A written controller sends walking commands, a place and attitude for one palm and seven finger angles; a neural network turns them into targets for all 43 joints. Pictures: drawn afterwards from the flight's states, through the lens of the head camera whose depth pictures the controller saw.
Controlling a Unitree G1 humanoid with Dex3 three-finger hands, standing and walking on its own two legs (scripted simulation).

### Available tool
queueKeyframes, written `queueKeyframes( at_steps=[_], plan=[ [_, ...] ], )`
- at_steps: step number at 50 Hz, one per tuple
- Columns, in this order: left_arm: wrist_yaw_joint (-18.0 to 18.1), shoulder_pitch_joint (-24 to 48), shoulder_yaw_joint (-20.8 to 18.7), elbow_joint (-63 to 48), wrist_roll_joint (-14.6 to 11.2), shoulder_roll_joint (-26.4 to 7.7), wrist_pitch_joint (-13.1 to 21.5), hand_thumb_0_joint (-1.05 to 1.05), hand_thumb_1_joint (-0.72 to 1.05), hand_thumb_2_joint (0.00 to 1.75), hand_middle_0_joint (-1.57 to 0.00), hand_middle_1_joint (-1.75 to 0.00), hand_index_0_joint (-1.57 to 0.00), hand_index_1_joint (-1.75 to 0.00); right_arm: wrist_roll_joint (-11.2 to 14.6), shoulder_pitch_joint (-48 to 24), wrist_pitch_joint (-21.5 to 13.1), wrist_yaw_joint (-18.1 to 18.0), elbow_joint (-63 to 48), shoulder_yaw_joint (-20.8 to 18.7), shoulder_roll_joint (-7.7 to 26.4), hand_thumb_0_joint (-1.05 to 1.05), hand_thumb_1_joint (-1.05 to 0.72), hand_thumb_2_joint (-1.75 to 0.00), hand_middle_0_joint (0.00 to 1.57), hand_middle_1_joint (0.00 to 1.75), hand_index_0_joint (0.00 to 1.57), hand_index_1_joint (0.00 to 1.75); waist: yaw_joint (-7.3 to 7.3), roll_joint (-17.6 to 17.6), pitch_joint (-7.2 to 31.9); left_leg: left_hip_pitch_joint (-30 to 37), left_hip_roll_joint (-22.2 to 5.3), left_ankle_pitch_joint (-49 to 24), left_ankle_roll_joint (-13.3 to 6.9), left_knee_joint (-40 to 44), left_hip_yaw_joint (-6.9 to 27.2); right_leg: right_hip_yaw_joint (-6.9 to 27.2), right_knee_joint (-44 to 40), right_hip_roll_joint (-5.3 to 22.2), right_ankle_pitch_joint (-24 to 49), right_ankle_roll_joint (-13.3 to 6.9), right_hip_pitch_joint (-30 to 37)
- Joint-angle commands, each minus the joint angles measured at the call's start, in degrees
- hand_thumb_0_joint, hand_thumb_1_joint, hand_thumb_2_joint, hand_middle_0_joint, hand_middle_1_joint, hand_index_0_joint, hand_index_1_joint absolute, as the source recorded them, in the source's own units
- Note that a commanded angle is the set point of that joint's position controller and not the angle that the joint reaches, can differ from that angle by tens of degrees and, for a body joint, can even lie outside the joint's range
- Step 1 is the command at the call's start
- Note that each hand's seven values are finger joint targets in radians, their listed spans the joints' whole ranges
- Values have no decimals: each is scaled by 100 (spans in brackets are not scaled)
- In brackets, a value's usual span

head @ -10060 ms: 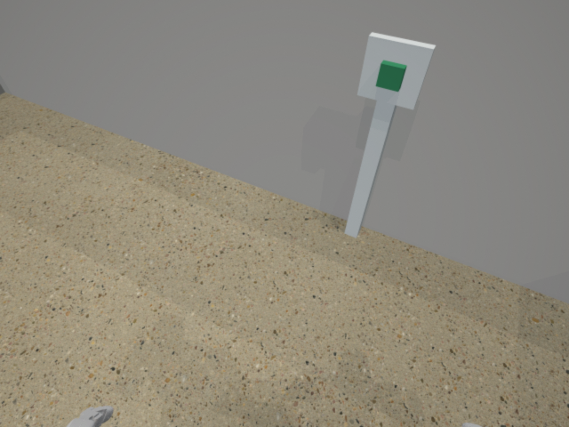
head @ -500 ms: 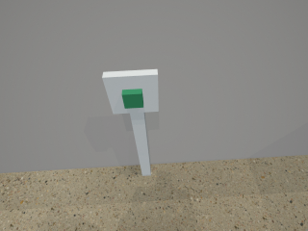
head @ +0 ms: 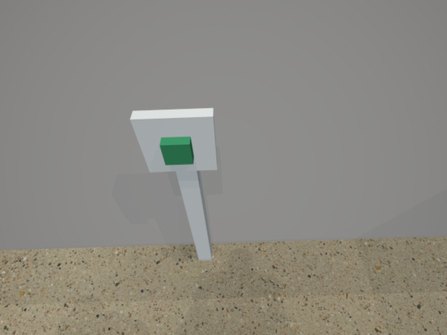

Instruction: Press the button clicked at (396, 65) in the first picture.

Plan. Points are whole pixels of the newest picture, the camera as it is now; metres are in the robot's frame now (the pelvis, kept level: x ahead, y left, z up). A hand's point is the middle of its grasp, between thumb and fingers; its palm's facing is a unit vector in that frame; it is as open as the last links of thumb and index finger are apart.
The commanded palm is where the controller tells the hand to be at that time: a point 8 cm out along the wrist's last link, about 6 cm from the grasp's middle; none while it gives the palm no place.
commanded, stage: raise the hand and make a fist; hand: left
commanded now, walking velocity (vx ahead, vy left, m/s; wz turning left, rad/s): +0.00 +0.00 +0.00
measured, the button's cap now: (177, 150) +0.51 +0.15 +0.01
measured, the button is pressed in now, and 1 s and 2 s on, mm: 0 0 0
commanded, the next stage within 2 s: aim a knuckle at the button in 1.98 s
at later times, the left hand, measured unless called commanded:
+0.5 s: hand out of the picture +0.11 +0.17 -0.07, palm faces +0.18 -0.98 -0.01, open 4.7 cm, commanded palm +0.11 +0.23 -0.05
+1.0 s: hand (88, 327) +0.14 +0.24 -0.02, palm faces +0.10 -0.99 -0.04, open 3.1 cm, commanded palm +0.11 +0.28 -0.02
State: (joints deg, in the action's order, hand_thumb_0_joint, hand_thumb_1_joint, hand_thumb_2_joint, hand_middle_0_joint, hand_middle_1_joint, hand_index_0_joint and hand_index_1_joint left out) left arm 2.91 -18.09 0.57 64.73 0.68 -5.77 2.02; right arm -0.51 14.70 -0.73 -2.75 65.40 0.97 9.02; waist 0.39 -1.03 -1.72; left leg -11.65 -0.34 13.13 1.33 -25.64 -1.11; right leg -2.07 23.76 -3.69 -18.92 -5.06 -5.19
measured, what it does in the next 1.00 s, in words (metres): lowers itself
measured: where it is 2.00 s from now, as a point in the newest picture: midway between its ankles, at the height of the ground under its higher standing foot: outside the picture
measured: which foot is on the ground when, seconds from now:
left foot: down 0.00-1.00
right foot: down 0.00-1.00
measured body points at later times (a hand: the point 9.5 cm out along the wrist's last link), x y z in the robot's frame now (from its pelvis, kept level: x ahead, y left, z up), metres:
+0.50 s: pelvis -0.05 -0.01 -0.08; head -0.01 -0.01 +0.36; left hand +0.10 +0.22 -0.06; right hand +0.19 -0.25 -0.12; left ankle -0.01 +0.15 -0.74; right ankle -0.07 -0.05 -0.74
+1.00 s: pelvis -0.09 +0.07 -0.09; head -0.04 +0.07 +0.36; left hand +0.13 +0.29 -0.01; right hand +0.06 -0.18 -0.16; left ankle -0.01 +0.15 -0.74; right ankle -0.07 -0.05 -0.74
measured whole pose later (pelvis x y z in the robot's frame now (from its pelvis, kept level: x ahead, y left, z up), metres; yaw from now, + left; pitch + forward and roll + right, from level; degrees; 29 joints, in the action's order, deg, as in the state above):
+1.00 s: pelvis -0.09 +0.07 -0.09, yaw -3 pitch +12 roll -3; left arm -1.8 -25.8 -4.9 -6.0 -11.5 -10.6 25.0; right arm -0.2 16.2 -10.5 -3.6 30.8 0.7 14.3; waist -0.3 -2.0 7.2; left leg -52.0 2.0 24.2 -1.8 -64.7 2.8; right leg -1.8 63.2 -3.2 -29.1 -0.9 -45.9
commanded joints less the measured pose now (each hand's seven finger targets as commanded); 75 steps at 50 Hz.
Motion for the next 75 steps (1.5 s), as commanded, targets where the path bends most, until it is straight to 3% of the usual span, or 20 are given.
queueKeyframes(
  at_steps=[1,2,3,4,7,10,12,14,17,19,22,25,28,33,37,42,46,56,63,75],
  plan=[
    [246,1174,-394,-7117,-750,-1696,1289,0,90,90,-25,-36,-25,-36,87,-380,-1395,-352,-2223,-120,1106,0,-90,-90,20,30,20,30,-49,-1520,2550,1721,162,-2263,-512,-97,-252,823,548,563,3690,284,-27],
    [567,1070,-298,-6852,-867,-1384,1028,0,90,90,-28,-39,-28,-39,127,-448,-1453,-361,-1976,-261,1158,0,-90,-90,20,30,20,30,-68,-1740,1715,1111,72,-2234,-306,-198,-74,416,280,542,2296,262,-599],
    [570,-734,321,-5090,-819,-118,397,0,90,90,-31,-42,-31,-42,262,-203,-1414,-287,-1882,-271,839,0,-90,-90,20,30,20,30,-184,-943,907,567,-31,-2025,-363,-193,125,207,292,526,2066,328,-850],
    [454,145,464,-6415,-1083,-75,520,0,90,90,-34,-45,-34,-45,348,-300,-1451,-280,-2404,-291,1005,0,-90,-90,20,30,20,30,-198,-422,483,154,-58,-1914,-396,-395,279,178,359,545,2262,429,-1109],
    [77,-399,-17,-5870,-924,-413,1295,0,90,90,-42,-54,-42,-54,97,-235,-1660,-297,-2647,-398,1267,0,-90,-90,20,30,20,30,-459,1415,675,-786,164,-1068,-381,-1396,317,347,957,790,3706,920,-1882],
    [-633,-1845,-293,-4927,-1102,28,2221,0,90,90,-50,-63,-50,-63,-3,-507,-1655,-82,-2997,-525,1194,0,-90,-90,20,30,20,30,80,2632,800,-2394,215,-426,-112,-1946,396,491,1789,807,4103,1048,-2014],
    [-1370,-2645,-826,-5009,-1458,-260,2851,0,90,90,-56,-69,-56,-69,59,-679,-1586,137,-3288,-607,1193,0,-90,-90,20,30,20,30,514,1992,1303,-2794,340,-392,26,-2294,217,782,2259,859,4604,983,-1615],
    [-2104,-2166,-1152,-5535,-1748,-573,3492,0,90,90,-61,-75,-61,-75,96,-812,-1560,263,-3534,-617,1196,0,-90,-90,20,30,20,30,489,879,1711,-3113,445,-213,108,-2687,96,1110,2583,973,4603,991,-1599],
    [-1974,-1842,-1572,-6346,-1630,-1137,3354,0,90,90,-69,-84,-69,-84,74,-1119,-1290,233,-4088,-616,1060,0,-90,-90,20,30,20,30,551,86,1730,-3283,452,120,-28,-2869,-26,1228,2515,897,2625,794,-2147],
    [-1588,-1353,-1202,-6813,-1588,-736,3163,0,90,90,-75,-90,-75,-90,72,-1287,-1115,142,-4474,-559,921,0,-90,-90,20,30,20,30,283,544,1520,-3480,410,485,-135,-3090,65,1462,2331,863,1284,802,-2608],
    [-1023,-273,-1085,-7734,-1428,-692,3457,0,90,90,-83,-99,-83,-99,-18,-905,-1029,46,-4430,-605,867,0,-90,-90,20,30,20,30,-94,871,1799,-3635,251,383,-234,-3629,271,1740,2563,763,1524,963,-2939],
    [-973,203,-837,-8405,-1201,-800,3829,0,90,90,-92,-108,-92,-108,-75,-601,-1036,-24,-4285,-533,826,0,-90,-90,20,30,20,30,-261,-208,2306,-3361,116,120,-280,-3789,317,1201,2876,557,1351,666,-3330],
    [-1346,175,-371,-8449,-1246,-700,3810,0,90,90,-100,-117,-100,-117,-44,-621,-1159,-125,-4254,-423,927,0,-90,-90,20,30,20,30,-434,-23,2274,-3231,21,203,-345,-3816,413,1021,2797,483,935,678,-3596],
    [-1722,-753,-634,-7266,-1518,-887,2395,0,90,90,-113,-132,-113,-132,196,-690,-1163,-259,-4439,-323,988,0,-90,-90,20,30,20,30,-35,629,1960,-3632,113,802,-304,-3324,456,976,2234,487,-505,718,-3113],
    [-1158,-873,-1140,-7579,-1611,-1050,1507,0,90,90,-124,-144,-124,-144,242,-965,-1060,-299,-4658,-258,844,0,-90,-90,20,30,20,30,280,648,1766,-3442,144,1087,-278,-2816,435,788,2016,449,-1426,618,-3012],
    [-295,-318,-1011,-8369,-1325,-931,2223,0,90,90,-130,-150,-130,-150,49,-729,-1171,-175,-4561,-217,850,0,-90,-90,20,30,20,30,138,11,1569,-3081,42,1128,-279,-2634,502,91,2603,156,-1372,372,-3817],
    [-403,-361,-542,-8274,-1143,-776,2801,0,90,90,-130,-150,-130,-150,-11,-509,-1351,-66,-4484,-234,1007,0,-90,-90,20,30,20,30,-57,-223,1595,-3004,38,1477,-256,-2678,571,-38,2831,123,-1414,325,-4214],
    [-524,-418,-933,-8835,-1286,-1185,1893,0,90,90,-130,-150,-130,-150,100,-391,-1294,-176,-4743,-205,1165,0,-90,-90,20,30,20,30,58,-592,1833,-2163,-35,1729,-139,-1894,1031,-315,2754,88,-894,290,-3810],
    [-631,-101,-804,-8424,-1214,-1091,1948,0,90,90,-130,-150,-130,-150,34,-366,-1260,-92,-4636,-135,1200,0,-90,-90,20,30,20,30,-127,-494,1384,-2251,-61,1604,-101,-1961,1117,-343,2744,46,-802,294,-4011],
    [-1115,232,-1598,-8411,-1650,-1564,1603,0,90,90,-130,-150,-130,-150,111,-280,-1276,-176,-4532,-93,1148,0,-90,-90,20,30,20,30,17,-527,1711,-1726,6,329,-38,-1925,947,-335,2401,8,-55,263,-3294]
  ],
)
